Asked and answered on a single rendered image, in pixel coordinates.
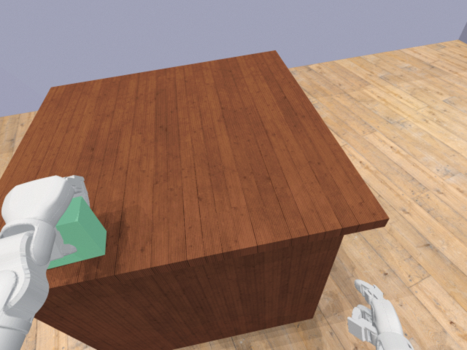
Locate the table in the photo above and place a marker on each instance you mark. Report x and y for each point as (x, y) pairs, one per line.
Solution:
(224, 195)

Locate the sponge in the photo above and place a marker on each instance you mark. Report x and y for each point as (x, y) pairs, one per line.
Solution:
(80, 227)

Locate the left robot hand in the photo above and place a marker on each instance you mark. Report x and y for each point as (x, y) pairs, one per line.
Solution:
(45, 199)

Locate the robot left forearm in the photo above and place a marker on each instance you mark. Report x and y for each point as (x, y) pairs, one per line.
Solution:
(25, 253)

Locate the robot right forearm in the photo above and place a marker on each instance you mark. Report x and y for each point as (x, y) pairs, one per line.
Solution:
(392, 341)

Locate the right robot hand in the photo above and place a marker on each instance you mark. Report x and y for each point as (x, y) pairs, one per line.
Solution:
(366, 324)

